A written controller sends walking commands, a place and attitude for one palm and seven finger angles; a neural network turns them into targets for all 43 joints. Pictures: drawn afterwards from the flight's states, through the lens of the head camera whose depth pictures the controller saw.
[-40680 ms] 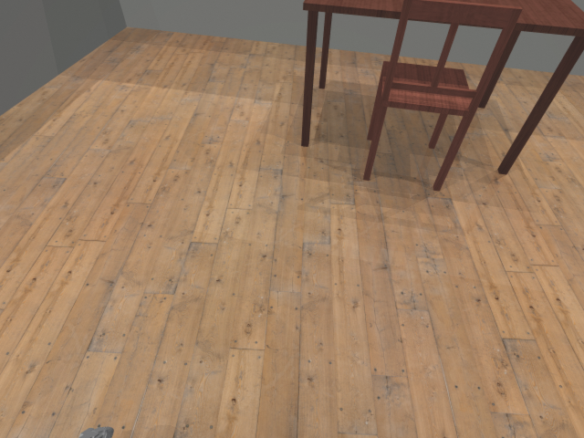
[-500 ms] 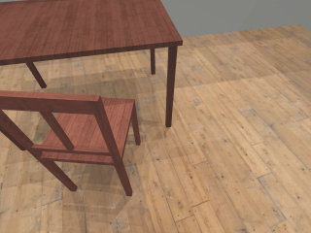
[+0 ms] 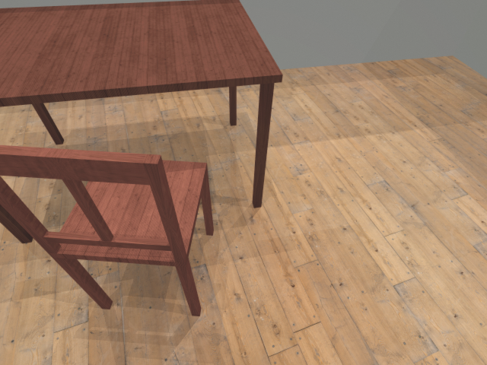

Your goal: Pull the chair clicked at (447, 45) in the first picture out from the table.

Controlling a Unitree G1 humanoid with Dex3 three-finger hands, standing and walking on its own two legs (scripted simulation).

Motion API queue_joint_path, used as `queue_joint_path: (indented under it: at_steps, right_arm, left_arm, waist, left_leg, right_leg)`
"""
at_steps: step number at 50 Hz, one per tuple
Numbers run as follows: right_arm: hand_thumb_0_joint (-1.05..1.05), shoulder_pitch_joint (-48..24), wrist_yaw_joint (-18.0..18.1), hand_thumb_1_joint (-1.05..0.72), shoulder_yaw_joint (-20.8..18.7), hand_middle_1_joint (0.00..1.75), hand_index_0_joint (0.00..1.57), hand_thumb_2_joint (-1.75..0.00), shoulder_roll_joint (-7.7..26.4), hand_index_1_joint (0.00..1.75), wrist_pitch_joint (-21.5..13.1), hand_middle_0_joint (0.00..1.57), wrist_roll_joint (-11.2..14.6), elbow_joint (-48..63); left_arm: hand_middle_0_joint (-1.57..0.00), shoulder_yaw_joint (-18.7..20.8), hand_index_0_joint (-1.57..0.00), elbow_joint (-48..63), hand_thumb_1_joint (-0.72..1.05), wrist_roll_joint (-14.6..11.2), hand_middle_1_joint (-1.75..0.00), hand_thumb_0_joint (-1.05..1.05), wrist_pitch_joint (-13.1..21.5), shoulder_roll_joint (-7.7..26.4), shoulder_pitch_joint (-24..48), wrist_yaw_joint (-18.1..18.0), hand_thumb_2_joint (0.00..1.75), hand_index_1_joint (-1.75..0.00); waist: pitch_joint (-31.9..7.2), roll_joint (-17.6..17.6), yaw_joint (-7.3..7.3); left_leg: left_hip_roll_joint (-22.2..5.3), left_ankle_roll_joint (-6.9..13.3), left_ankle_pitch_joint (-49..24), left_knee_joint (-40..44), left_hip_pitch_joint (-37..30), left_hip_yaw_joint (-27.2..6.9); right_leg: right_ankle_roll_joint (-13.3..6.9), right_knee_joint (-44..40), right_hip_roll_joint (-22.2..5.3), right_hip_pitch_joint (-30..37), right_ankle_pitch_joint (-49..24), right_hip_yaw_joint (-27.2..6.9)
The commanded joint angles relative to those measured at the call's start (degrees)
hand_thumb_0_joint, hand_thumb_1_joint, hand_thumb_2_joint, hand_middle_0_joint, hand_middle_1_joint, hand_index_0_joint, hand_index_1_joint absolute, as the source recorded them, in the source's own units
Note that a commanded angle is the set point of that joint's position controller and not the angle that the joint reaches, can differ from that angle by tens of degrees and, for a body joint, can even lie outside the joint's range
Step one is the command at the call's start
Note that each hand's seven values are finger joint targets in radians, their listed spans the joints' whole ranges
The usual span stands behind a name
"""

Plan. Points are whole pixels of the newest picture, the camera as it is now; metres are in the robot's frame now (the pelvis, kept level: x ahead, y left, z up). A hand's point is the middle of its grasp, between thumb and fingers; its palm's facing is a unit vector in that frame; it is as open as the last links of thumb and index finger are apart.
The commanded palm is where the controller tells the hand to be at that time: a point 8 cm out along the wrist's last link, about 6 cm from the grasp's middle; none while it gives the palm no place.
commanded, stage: come to a stop and stand still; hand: left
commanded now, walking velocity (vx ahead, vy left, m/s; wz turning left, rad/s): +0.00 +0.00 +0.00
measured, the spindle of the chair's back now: (90, 211) +0.45 +0.38 -0.09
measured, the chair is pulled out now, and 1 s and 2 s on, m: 0.22 0.22 0.22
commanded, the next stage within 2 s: look again from close up in 0.22 s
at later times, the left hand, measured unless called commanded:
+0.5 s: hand out of the picture -0.04 +0.19 -0.18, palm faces +0.04 -0.98 -0.17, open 7.4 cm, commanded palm none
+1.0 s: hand out of the picture -0.06 +0.18 -0.17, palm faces +0.04 -0.99 -0.15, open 7.4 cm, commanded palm none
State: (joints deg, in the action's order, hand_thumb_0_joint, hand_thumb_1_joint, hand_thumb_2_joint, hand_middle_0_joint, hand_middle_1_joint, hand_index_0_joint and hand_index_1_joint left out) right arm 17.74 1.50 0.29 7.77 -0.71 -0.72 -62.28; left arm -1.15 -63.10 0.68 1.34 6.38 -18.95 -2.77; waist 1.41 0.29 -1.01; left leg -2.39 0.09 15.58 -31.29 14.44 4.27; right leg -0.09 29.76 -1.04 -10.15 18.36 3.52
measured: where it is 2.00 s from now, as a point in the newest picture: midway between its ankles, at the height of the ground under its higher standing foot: outside the picture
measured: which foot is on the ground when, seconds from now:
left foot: down 0.00-1.00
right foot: down 0.00-1.00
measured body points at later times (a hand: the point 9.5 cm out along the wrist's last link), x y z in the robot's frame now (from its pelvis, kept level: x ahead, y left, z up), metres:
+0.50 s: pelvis -0.02 +0.02 +0.01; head -0.03 +0.03 +0.45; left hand -0.04 +0.24 -0.16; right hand +0.00 -0.21 -0.14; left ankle +0.01 +0.11 -0.73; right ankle -0.03 -0.12 -0.73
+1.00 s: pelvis -0.03 +0.02 +0.01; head -0.03 +0.04 +0.46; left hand -0.06 +0.23 -0.16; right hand -0.03 -0.20 -0.15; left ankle +0.01 +0.11 -0.73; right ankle -0.03 -0.12 -0.73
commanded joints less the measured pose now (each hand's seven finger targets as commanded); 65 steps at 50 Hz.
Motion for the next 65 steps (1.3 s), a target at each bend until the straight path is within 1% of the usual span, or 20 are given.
queue_joint_path:
  at_steps: [1,3,6,10,14,17,22,28,31,34,40,45,47,50,51,54,56,58,61,65]
  right_arm:
    - [0.00,2.1,0.1,-0.90,-1.0,0.30,0.20,-0.90,5.2,0.30,-0.6,0.20,0.0,2.8]
    - [0.00,1.6,0.0,-0.90,-1.1,0.30,0.20,-0.90,5.6,0.30,-0.5,0.20,-0.1,2.9]
    - [0.00,0.8,-0.1,-0.90,-1.1,0.30,0.20,-0.90,5.8,0.30,-0.5,0.20,-0.1,3.0]
    - [0.00,0.1,-0.1,-0.90,-1.1,0.30,0.20,-0.90,6.8,0.30,-0.7,0.20,0.0,3.3]
    - [0.00,-0.3,-0.2,-0.90,-1.1,0.30,0.20,-0.90,7.4,0.30,-0.6,0.20,0.0,3.3]
    - [0.00,-0.6,-0.3,-0.90,-1.2,0.30,0.20,-0.90,8.0,0.30,-0.5,0.20,0.0,3.1]
    - [0.00,-0.3,-0.5,-0.90,-1.3,0.30,0.20,-0.90,8.4,0.30,-0.6,0.20,0.0,2.7]
    - [0.00,-0.1,-0.5,-0.90,-1.2,0.30,0.20,-0.90,8.1,0.30,-0.6,0.20,0.1,1.8]
    - [0.00,0.4,-0.6,-0.90,-1.3,0.30,0.20,-0.90,7.8,0.30,-0.4,0.20,0.1,1.4]
    - [0.00,0.6,-0.6,-0.90,-1.3,0.30,0.20,-0.90,7.7,0.30,-0.4,0.20,0.1,1.1]
    - [0.00,1.3,-0.5,-0.90,-1.4,0.30,0.20,-0.90,7.0,0.30,-0.6,0.20,0.1,0.7]
    - [0.00,1.5,-0.4,-0.90,-1.3,0.30,0.20,-0.90,6.6,0.30,-0.7,0.20,0.2,0.2]
    - [0.00,1.6,-0.4,-0.90,-1.3,0.30,0.20,-0.90,6.5,0.30,-0.6,0.20,0.2,0.1]
    - [0.00,1.5,-0.4,-0.90,-1.4,0.30,0.20,-0.90,6.4,0.30,-0.6,0.20,0.2,0.1]
    - [0.00,1.7,-0.4,-0.90,-1.4,0.30,0.20,-0.90,6.2,0.30,-0.5,0.20,0.2,0.1]
    - [0.00,1.9,-0.4,-0.90,-1.3,0.30,0.20,-0.90,6.2,0.30,-0.7,0.20,0.2,0.0]
    - [0.00,2.0,-0.4,-0.90,-1.3,0.30,0.20,-0.90,6.1,0.30,-0.7,0.20,0.2,-0.1]
    - [0.00,1.8,-0.3,-0.90,-1.3,0.30,0.20,-0.90,6.3,0.30,-0.8,0.20,0.2,-0.1]
    - [0.00,1.9,-0.3,-0.90,-1.3,0.30,0.20,-0.90,6.2,0.30,-0.7,0.20,0.2,-0.3]
    - [0.00,1.9,-0.3,-0.90,-1.2,0.30,0.20,-0.90,6.3,0.30,-0.8,0.20,0.2,-0.2]
  left_arm:
    - [-0.20,1.1,-0.20,2.8,0.90,0.3,-0.30,0.00,0.4,6.4,-3.4,-0.1,0.90,-0.30]
    - [-0.20,1.1,-0.20,3.2,0.90,0.2,-0.30,0.00,0.3,6.6,-3.3,0.0,0.90,-0.30]
    - [-0.20,1.2,-0.20,3.6,0.90,0.3,-0.30,0.00,0.1,6.9,-3.6,0.1,0.90,-0.30]
    - [-0.20,1.3,-0.20,3.9,0.90,0.2,-0.30,0.00,0.0,7.5,-3.6,0.3,0.90,-0.30]
    - [-0.20,1.3,-0.20,4.1,0.90,0.3,-0.30,0.00,-0.1,7.9,-3.5,0.5,0.90,-0.30]
    - [-0.20,1.2,-0.20,4.2,0.90,0.4,-0.30,0.00,-0.2,8.1,-3.5,0.5,0.90,-0.30]
    - [-0.20,1.3,-0.20,3.9,0.90,0.4,-0.30,0.00,-0.1,8.3,-3.8,0.6,0.90,-0.30]
    - [-0.20,1.2,-0.20,3.2,0.90,0.3,-0.30,0.00,0.0,8.3,-4.4,0.5,0.90,-0.30]
    - [-0.20,1.2,-0.20,3.1,0.90,0.4,-0.30,0.00,-0.2,8.0,-4.5,0.5,0.90,-0.30]
    - [-0.20,1.2,-0.20,2.8,0.90,0.3,-0.30,0.00,-0.1,7.7,-5.2,0.5,0.90,-0.30]
    - [-0.20,1.2,-0.20,2.5,0.90,0.3,-0.30,0.00,0.1,6.9,-6.0,0.5,0.90,-0.30]
    - [-0.20,1.2,-0.20,2.1,0.90,0.3,-0.30,0.00,0.1,6.6,-6.1,0.4,0.90,-0.30]
    - [-0.20,1.2,-0.20,2.1,0.90,0.4,-0.30,0.00,0.1,6.4,-6.1,0.4,0.90,-0.30]
    - [-0.20,1.2,-0.20,1.9,0.90,0.4,-0.30,0.00,0.1,6.3,-6.4,0.4,0.90,-0.30]
    - [-0.20,1.2,-0.20,2.0,0.90,0.4,-0.30,0.00,0.1,6.2,-6.5,0.3,0.90,-0.30]
    - [-0.20,1.3,-0.20,2.0,0.90,0.4,-0.30,0.00,0.2,6.2,-6.3,0.3,0.90,-0.30]
    - [-0.20,1.3,-0.20,2.0,0.90,0.4,-0.30,0.00,0.1,6.1,-6.2,0.3,0.90,-0.30]
    - [-0.20,1.3,-0.20,2.0,0.90,0.3,-0.30,0.00,0.2,6.1,-6.2,0.3,0.90,-0.30]
    - [-0.20,1.3,-0.20,2.0,0.90,0.4,-0.30,0.00,0.1,6.0,-6.1,0.3,0.90,-0.30]
    - [-0.20,1.3,-0.20,2.0,0.90,0.3,-0.30,0.00,0.1,6.2,-6.0,0.4,0.90,-0.30]
  waist:
    - [3.7,-3.4,0.30]
    - [4.3,-1.9,0.32]
    - [4.0,0.6,0.60]
    - [3.0,0.5,0.84]
    - [4.2,-0.2,0.97]
    - [4.7,0.3,0.98]
    - [3.5,0.2,1.04]
    - [3.6,-0.4,1.23]
    - [4.9,-0.3,1.03]
    - [4.6,0.1,1.21]
    - [3.3,-0.3,1.20]
    - [3.3,0.0,1.14]
    - [4.7,-0.1,1.14]
    - [4.5,0.5,1.12]
    - [4.6,-0.6,1.12]
    - [3.2,-0.6,1.05]
    - [4.1,-0.4,1.04]
    - [3.3,-0.2,1.10]
    - [4.3,-0.2,1.04]
    - [3.8,0.0,1.15]
  left_leg:
    - [-3.6,1.1,-8.9,5.4,0.2,-5.2]
    - [-3.3,1.1,-6.6,6.3,0.0,-5.4]
    - [-3.6,1.3,-6.1,7.6,-0.1,-5.9]
    - [-3.6,1.4,-5.2,8.7,0.0,-6.2]
    - [-3.7,1.4,-2.0,10.3,1.2,-6.8]
    - [-3.9,1.4,0.2,11.4,1.7,-7.4]
    - [-4.1,1.6,0.9,12.5,1.5,-8.0]
    - [-3.9,1.6,0.8,12.9,1.5,-7.8]
    - [-4.0,1.6,3.7,13.9,2.5,-8.3]
    - [-3.9,1.6,5.0,14.4,3.1,-8.4]
    - [-3.9,1.7,3.2,13.9,2.0,-7.9]
    - [-3.9,1.7,1.8,13.8,1.2,-7.7]
    - [-4.0,1.7,2.5,14.2,1.9,-7.8]
    - [-3.9,1.6,3.7,14.4,1.7,-7.6]
    - [-4.0,1.7,2.9,14.2,1.6,-7.7]
    - [-3.8,1.6,0.6,13.5,0.6,-7.1]
    - [-4.0,1.7,0.7,13.8,0.8,-7.3]
    - [-3.9,1.7,-0.2,13.6,0.3,-7.2]
    - [-4.2,1.7,0.7,14.1,0.6,-7.3]
    - [-4.0,1.6,0.4,14.1,0.2,-6.9]
  right_leg:
    - [-2.2,-6.5,-4.8,-4.1,-10.2,-5.4]
    - [-2.2,-7.3,-4.7,-5.1,-6.0,-5.7]
    - [-2.0,-7.8,-4.6,-4.5,-5.4,-5.5]
    - [-1.9,-8.1,-4.6,-3.3,-5.5,-5.4]
    - [-1.6,-9.0,-4.7,-3.3,-3.8,-4.9]
    - [-1.4,-9.3,-4.6,-3.3,-3.1,-4.6]
    - [-1.3,-9.3,-4.8,-2.2,-4.1,-4.3]
    - [-1.2,-9.8,-5.1,-2.0,-4.3,-4.4]
    - [-1.3,-10.0,-4.9,-2.6,-2.6,-4.2]
    - [-1.3,-9.9,-4.9,-2.6,-2.5,-4.4]
    - [-1.3,-9.8,-5.1,-2.5,-3.9,-4.4]
    - [-1.2,-9.7,-5.0,-2.6,-4.6,-4.4]
    - [-1.2,-9.9,-4.9,-3.1,-4.3,-4.3]
    - [-1.2,-10.0,-4.9,-3.4,-3.7,-4.5]
    - [-1.2,-10.1,-4.8,-3.2,-4.3,-4.5]
    - [-1.3,-10.0,-5.1,-2.7,-5.2,-4.7]
    - [-1.2,-10.1,-4.9,-3.0,-5.0,-4.4]
    - [-1.2,-9.9,-5.0,-2.7,-5.7,-4.7]
    - [-1.2,-10.0,-4.8,-3.1,-5.3,-4.6]
    - [-1.2,-10.1,-5.0,-2.8,-5.6,-4.7]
